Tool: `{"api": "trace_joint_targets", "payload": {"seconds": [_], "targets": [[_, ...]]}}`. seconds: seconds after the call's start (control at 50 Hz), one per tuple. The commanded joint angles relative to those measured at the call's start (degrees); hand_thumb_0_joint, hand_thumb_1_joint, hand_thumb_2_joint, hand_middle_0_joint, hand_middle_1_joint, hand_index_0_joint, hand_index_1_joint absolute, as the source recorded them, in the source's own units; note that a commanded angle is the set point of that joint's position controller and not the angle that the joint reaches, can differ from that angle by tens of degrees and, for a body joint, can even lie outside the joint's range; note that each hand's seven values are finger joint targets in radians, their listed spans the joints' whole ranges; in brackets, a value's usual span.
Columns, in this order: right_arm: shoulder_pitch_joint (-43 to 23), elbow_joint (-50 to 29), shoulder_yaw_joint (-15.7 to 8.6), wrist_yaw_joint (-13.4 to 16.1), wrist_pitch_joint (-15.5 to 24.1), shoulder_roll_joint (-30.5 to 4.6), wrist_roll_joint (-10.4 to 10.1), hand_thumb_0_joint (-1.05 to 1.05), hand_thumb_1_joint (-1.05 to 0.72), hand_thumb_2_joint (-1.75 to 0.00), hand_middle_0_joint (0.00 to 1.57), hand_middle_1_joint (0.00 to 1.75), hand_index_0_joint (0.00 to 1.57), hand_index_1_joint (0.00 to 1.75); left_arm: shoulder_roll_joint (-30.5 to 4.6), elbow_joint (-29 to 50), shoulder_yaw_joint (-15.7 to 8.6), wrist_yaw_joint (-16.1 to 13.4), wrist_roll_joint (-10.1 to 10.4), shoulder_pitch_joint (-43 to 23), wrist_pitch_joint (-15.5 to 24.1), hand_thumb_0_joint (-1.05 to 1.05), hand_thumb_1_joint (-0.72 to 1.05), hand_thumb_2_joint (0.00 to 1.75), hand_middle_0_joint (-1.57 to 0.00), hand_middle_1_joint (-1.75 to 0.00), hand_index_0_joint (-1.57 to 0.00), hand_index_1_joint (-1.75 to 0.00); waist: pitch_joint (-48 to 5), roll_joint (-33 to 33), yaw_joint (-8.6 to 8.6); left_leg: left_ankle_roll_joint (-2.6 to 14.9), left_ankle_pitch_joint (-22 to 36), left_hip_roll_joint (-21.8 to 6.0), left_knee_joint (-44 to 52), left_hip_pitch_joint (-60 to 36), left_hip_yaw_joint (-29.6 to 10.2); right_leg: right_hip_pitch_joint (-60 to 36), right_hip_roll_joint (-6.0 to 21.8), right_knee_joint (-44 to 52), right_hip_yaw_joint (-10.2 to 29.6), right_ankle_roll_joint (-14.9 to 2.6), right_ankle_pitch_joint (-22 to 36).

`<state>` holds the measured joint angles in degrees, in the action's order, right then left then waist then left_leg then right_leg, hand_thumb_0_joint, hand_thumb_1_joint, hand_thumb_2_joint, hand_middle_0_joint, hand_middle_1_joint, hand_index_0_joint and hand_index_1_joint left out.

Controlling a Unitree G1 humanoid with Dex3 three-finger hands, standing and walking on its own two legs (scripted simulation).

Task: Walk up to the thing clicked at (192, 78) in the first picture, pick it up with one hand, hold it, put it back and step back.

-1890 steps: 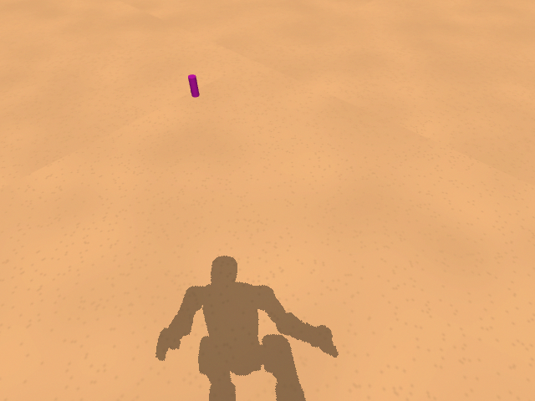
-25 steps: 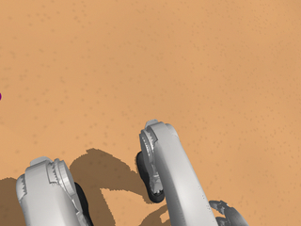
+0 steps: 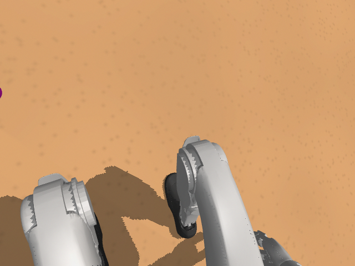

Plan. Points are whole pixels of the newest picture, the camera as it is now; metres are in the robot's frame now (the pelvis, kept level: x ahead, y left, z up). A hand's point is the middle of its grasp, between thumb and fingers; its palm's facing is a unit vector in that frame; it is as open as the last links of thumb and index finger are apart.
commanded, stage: rest palm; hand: left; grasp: from above
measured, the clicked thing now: out of the picture +0.54 +0.33 -0.25
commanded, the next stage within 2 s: close in 1.12 s
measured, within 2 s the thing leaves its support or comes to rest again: neither
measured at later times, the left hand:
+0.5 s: hand out of the picture +0.52 +0.32 -0.20, palm faces -0.46 -0.08 -0.88, open 12.4 cm
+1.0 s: hand out of the picture +0.52 +0.32 -0.21, palm faces -0.46 -0.08 -0.89, open 11.8 cm
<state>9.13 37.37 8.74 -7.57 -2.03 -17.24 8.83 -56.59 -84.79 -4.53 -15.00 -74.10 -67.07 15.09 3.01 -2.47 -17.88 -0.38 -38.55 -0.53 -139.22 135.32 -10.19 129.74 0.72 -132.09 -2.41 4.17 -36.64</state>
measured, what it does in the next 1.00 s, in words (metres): stands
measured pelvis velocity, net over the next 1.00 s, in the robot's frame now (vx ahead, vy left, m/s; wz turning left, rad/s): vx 0.00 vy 0.01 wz -0.06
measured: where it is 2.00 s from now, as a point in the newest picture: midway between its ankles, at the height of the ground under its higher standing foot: (141, 234)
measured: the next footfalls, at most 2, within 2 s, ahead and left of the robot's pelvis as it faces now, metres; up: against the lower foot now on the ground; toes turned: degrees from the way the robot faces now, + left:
none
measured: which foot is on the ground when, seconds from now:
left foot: down 0.00-1.00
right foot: down 0.00-1.00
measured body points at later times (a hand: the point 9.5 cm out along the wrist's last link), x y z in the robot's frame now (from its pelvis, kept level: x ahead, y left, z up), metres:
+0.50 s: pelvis +0.00 +0.01 +0.00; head +0.29 +0.10 +0.33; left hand +0.54 +0.32 -0.15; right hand +0.01 -0.26 -0.07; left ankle +0.07 +0.13 -0.29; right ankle +0.11 -0.14 -0.29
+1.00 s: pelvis +0.00 +0.01 -0.01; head +0.29 +0.11 +0.32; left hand +0.54 +0.33 -0.16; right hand +0.03 -0.26 -0.07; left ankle +0.07 +0.13 -0.29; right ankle +0.11 -0.14 -0.29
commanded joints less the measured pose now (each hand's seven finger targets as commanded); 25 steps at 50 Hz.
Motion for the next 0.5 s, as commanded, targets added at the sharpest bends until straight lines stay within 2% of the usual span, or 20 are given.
{"api": "trace_joint_targets", "payload": {"seconds": [0.0,0.02,0.06,0.12,0.14,0.18,0.2,0.24,0.28,0.32,0.36,0.38,0.42,0.48], "targets": [[15.02,2.03,-4.68,0.74,-0.19,-16.04,0.45,0.00,-0.91,-0.90,0.20,0.30,0.20,0.30,-9.60,7.03,1.12,-2.15,-0.02,-19.16,-0.11,0.00,-0.32,1.02,-0.18,-1.11,-0.20,-1.08,-39.88,25.31,-4.50,1.16,11.37,-0.31,13.90,-34.72,4.77,-16.80,-2.18,11.94,-8.73,-5.51,12.18],[15.03,1.95,-4.56,0.64,-0.23,-16.17,0.47,0.00,-0.91,-0.90,0.20,0.30,0.20,0.30,-10.61,7.21,0.73,-2.20,-0.28,-19.52,-0.21,0.00,-0.31,1.04,-0.19,-1.12,-0.21,-1.09,-40.29,25.65,-4.46,1.14,12.19,-0.18,13.87,-34.91,4.84,-17.47,-2.18,11.67,-8.73,-5.53,12.78],[14.57,1.29,-4.47,0.55,-0.38,-16.49,0.47,0.00,-0.90,-0.90,0.20,0.30,0.20,0.30,-12.88,6.77,-0.75,-2.72,-0.50,-18.17,-0.78,0.00,-0.30,1.00,-0.18,-1.13,-0.21,-1.09,-41.03,25.98,-3.11,0.95,14.75,-0.20,14.09,-36.02,4.57,-18.01,-1.98,10.82,-8.84,-5.52,14.56],[13.43,0.05,-3.65,0.32,-0.45,-16.17,0.53,0.00,-0.90,-0.90,0.20,0.30,0.20,0.30,-12.90,6.01,-0.85,-3.71,-0.81,-18.23,-1.10,0.00,-0.33,0.95,-0.15,-1.11,-0.19,-1.07,-40.48,27.18,-3.96,1.03,15.70,-0.31,13.82,-36.28,4.59,-18.36,-2.16,10.62,-8.88,-5.51,15.43],[13.82,-0.02,-3.64,0.20,-0.37,-16.63,0.44,0.00,-0.90,-0.90,0.20,0.30,0.20,0.30,-14.20,5.77,-1.94,-4.27,-0.89,-18.29,-1.30,0.00,-0.32,0.97,-0.16,-1.11,-0.19,-1.08,-39.81,26.75,-4.19,0.92,16.60,-0.37,13.93,-36.72,4.10,-17.91,-1.92,10.20,-9.06,-5.49,15.99],[13.09,-0.83,-3.11,0.01,-0.07,-16.73,0.45,0.00,-0.90,-0.90,0.20,0.30,0.20,0.30,-14.96,5.23,-2.58,-5.29,-1.09,-17.68,-1.75,0.00,-0.33,0.99,-0.16,-1.11,-0.19,-1.08,-39.69,27.38,-4.07,0.87,17.29,-0.36,13.86,-36.83,4.12,-18.00,-1.99,9.79,-9.04,-5.58,16.54],[12.82,-1.44,-3.03,-0.01,0.06,-16.80,0.49,0.00,-0.90,-0.90,0.20,0.30,0.20,0.30,-15.70,6.11,-2.82,-5.84,-1.13,-19.07,-1.73,0.00,-0.33,0.97,-0.16,-1.11,-0.19,-1.08,-40.43,28.40,-4.47,0.91,16.58,-0.45,13.73,-36.45,4.21,-18.65,-2.13,9.89,-9.05,-5.63,16.22],[12.81,-1.85,-2.62,-0.19,0.35,-16.92,0.45,0.00,-0.90,-0.90,0.20,0.30,0.20,0.30,-15.84,4.79,-2.92,-6.33,-1.43,-18.63,-2.06,0.00,-0.34,0.98,-0.16,-1.10,-0.19,-1.07,-38.10,27.61,-5.17,1.04,15.02,-0.37,13.71,-34.70,4.20,-17.92,-2.15,9.91,-9.12,-5.64,15.17],[12.60,-2.21,-2.24,-0.26,0.81,-16.95,0.45,0.00,-0.90,-0.90,0.20,0.30,0.20,0.30,-16.29,4.36,-2.75,-6.50,-1.75,-18.18,-2.30,0.00,-0.34,1.01,-0.17,-1.10,-0.19,-1.08,-37.93,26.96,-5.22,1.28,13.53,-0.40,13.33,-34.24,4.48,-18.18,-2.41,10.33,-8.85,-5.62,14.26],[12.58,-2.55,-1.96,-0.21,1.09,-17.48,0.72,0.00,-0.90,-0.90,0.20,0.30,0.20,0.30,-17.78,4.62,-3.68,-7.10,-1.40,-18.56,-2.37,0.00,-0.34,1.01,-0.17,-1.10,-0.19,-1.08,-39.72,27.60,-5.07,1.16,14.20,-0.52,13.04,-34.87,4.40,-19.33,-2.41,10.30,-8.99,-5.42,14.87],[12.66,-2.41,-1.71,-0.27,1.27,-17.66,0.77,0.00,-0.90,-0.90,0.20,0.30,0.20,0.30,-17.83,4.12,-3.51,-7.16,-1.14,-18.25,-2.50,0.00,-0.34,1.03,-0.17,-1.11,-0.19,-1.09,-38.79,28.83,-5.18,0.95,13.57,-0.66,13.43,-34.61,4.23,-19.06,-2.38,10.11,-9.12,-5.53,14.35],[13.03,-2.29,-1.52,-0.43,1.48,-17.46,0.85,0.00,-0.90,-0.90,0.20,0.30,0.20,0.30,-17.00,2.33,-2.83,-6.83,-1.50,-17.01,-2.68,0.00,-0.35,1.04,-0.17,-1.11,-0.18,-1.09,-37.74,27.69,-5.92,1.21,13.13,-0.60,12.94,-33.79,4.16,-18.85,-2.63,10.19,-9.20,-5.48,13.98],[13.14,-2.24,-1.26,-0.32,1.70,-17.86,0.77,0.00,-0.90,-0.90,0.20,0.30,0.20,0.30,-17.76,2.95,-2.94,-6.65,-0.79,-18.20,-2.47,0.00,-0.35,1.05,-0.17,-1.11,-0.18,-1.10,-37.06,26.54,-6.24,1.34,12.13,-0.64,12.67,-32.07,3.95,-19.15,-2.58,10.37,-9.32,-5.41,13.49],[12.83,-2.15,-0.81,-0.22,1.92,-18.21,0.95,0.00,-0.90,-0.90,0.20,0.30,0.20,0.30,-18.74,3.64,-2.88,-6.37,-0.49,-17.70,-2.11,0.00,-0.34,1.06,-0.18,-1.12,-0.19,-1.10,-37.91,26.39,-5.65,1.42,11.29,-0.71,12.50,-31.70,4.09,-20.49,-2.77,10.70,-9.27,-5.22,13.04]]}}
